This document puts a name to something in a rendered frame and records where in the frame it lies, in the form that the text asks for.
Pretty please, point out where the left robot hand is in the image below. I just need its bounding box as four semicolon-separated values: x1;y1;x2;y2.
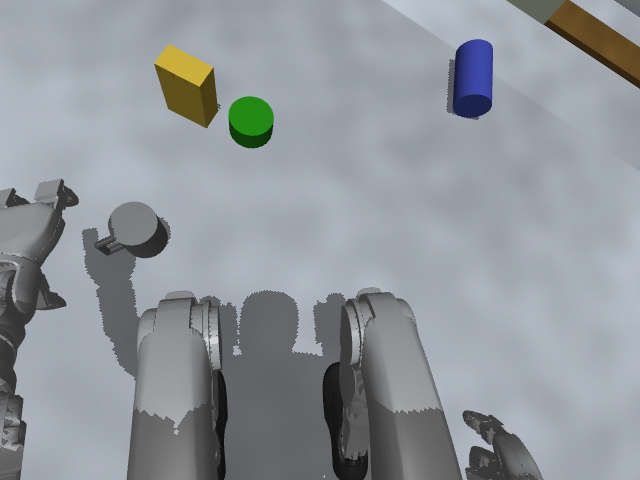
0;179;79;310

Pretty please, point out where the left robot arm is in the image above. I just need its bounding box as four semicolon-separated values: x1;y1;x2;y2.
0;255;42;480

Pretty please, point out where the right robot foot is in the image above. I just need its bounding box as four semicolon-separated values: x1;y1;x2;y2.
323;362;368;480

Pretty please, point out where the right robot hand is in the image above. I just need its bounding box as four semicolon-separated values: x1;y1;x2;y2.
463;410;543;480

